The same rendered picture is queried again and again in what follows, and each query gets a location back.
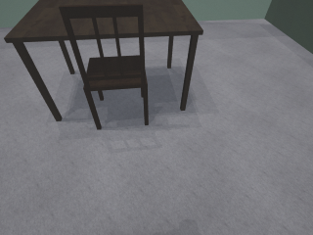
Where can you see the chair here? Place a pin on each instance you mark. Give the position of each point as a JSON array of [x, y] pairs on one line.
[[109, 73]]

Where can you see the table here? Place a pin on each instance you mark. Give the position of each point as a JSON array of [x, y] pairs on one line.
[[44, 22]]

